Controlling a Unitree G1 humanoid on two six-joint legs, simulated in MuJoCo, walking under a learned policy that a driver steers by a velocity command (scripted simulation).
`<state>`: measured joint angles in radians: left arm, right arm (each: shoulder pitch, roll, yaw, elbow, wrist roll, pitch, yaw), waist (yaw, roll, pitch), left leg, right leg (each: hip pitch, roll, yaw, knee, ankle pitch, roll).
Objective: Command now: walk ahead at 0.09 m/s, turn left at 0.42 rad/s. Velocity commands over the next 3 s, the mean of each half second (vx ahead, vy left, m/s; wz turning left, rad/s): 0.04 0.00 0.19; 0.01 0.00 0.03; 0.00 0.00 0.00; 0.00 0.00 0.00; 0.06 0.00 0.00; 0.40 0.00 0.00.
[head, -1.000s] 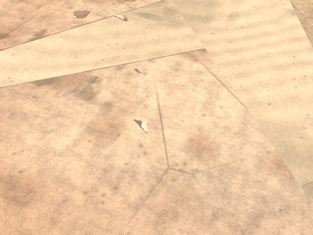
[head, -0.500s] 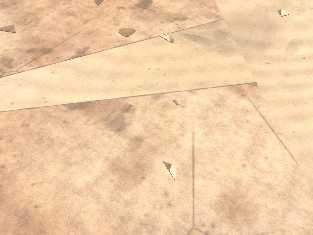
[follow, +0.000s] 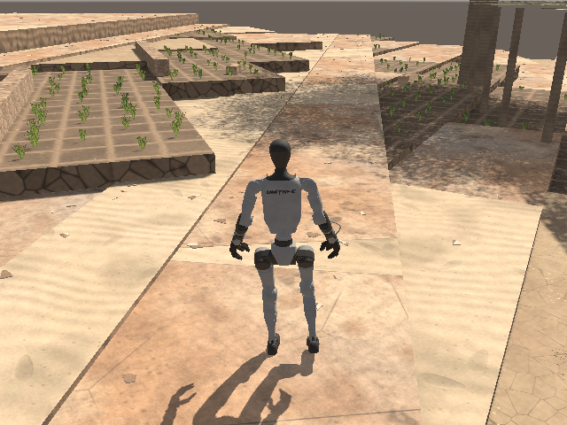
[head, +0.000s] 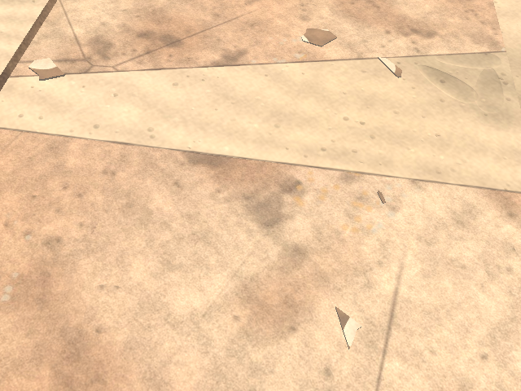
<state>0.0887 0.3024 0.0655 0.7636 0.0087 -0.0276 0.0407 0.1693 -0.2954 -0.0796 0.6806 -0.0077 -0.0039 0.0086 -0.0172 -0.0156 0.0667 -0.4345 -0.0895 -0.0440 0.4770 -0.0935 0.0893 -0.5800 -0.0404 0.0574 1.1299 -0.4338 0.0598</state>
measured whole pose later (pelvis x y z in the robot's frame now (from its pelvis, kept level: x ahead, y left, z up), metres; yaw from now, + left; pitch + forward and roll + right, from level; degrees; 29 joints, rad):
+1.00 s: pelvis +0.08 -0.06 +0.00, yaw +4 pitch -1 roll +0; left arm 0.19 0.23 0.03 0.89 0.01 -0.02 0.02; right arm 0.19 -0.22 -0.05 0.81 -0.01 0.02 -0.03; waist 0.01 0.00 0.03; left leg -0.25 -0.05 -0.11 0.55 -0.27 0.00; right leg -0.19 0.01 0.01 0.54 -0.32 0.00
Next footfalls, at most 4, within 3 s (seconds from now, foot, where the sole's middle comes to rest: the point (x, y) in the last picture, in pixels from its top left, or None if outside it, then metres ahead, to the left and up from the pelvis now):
0.26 right None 0.11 -0.17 -0.77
2.64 left None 0.19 0.08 -0.77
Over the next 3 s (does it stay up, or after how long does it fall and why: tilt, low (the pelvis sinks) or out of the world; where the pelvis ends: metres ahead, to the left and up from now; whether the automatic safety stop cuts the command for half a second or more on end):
stays up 0.29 0.00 0.01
